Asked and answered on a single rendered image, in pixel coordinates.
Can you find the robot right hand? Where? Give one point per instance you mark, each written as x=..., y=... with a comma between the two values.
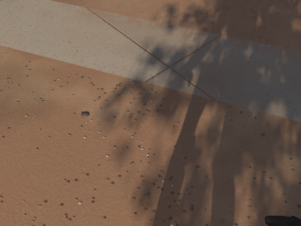
x=282, y=221

